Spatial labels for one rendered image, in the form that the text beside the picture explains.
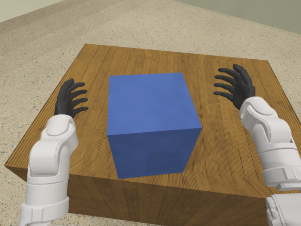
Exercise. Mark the robot right upper arm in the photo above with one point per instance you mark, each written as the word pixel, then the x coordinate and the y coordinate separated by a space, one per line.
pixel 284 209

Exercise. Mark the left robot hand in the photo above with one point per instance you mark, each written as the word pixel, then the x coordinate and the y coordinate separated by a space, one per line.
pixel 64 103

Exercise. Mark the pedestal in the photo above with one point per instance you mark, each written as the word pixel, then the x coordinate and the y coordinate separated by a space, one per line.
pixel 222 183

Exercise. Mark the carton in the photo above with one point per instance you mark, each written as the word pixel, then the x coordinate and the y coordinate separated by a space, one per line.
pixel 152 124

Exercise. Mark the right robot hand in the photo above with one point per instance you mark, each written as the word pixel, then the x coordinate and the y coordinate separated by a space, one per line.
pixel 242 87

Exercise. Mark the robot right forearm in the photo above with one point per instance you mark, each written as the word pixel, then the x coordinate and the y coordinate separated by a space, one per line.
pixel 274 144

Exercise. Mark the robot left forearm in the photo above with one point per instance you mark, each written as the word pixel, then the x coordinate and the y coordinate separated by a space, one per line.
pixel 48 173

